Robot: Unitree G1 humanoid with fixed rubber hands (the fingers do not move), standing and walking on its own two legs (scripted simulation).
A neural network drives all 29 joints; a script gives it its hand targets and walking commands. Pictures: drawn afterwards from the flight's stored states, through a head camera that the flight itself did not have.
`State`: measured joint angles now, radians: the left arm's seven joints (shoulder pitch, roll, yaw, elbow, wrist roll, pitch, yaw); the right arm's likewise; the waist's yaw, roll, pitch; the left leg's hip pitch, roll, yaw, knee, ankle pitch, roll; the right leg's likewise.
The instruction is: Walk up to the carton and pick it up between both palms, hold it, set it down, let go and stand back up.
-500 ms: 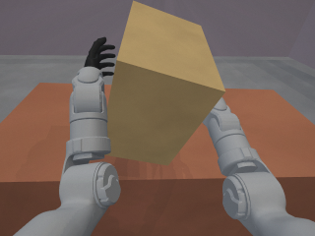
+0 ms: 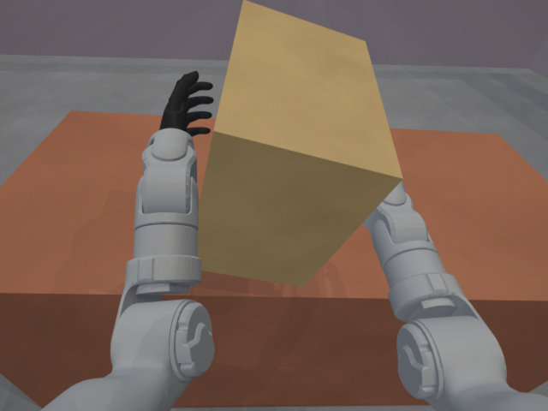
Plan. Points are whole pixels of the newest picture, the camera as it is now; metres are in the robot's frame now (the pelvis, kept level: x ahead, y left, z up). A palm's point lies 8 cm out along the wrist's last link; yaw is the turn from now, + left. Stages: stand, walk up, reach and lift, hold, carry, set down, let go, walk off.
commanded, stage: set down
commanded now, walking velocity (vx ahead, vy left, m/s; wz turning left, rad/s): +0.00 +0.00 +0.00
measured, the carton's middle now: (275, 154) +0.44 +0.01 +0.19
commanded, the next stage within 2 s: none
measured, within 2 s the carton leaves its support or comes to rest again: neither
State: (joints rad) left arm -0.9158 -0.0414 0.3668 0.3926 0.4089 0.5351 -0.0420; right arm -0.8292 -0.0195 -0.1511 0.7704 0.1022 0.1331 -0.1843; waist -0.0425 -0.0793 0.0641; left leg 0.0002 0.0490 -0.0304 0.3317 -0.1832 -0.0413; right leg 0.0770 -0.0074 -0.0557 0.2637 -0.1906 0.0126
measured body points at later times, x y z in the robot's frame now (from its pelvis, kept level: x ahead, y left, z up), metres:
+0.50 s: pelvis -0.01 +0.01 +0.00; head -0.03 +0.05 +0.45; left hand +0.43 +0.15 +0.21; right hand +0.41 -0.13 +0.17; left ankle +0.01 +0.14 -0.75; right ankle -0.02 -0.12 -0.75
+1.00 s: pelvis +0.01 +0.01 +0.00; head +0.01 +0.04 +0.45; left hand +0.45 +0.15 +0.17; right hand +0.44 -0.13 +0.15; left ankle +0.01 +0.14 -0.75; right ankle -0.02 -0.12 -0.75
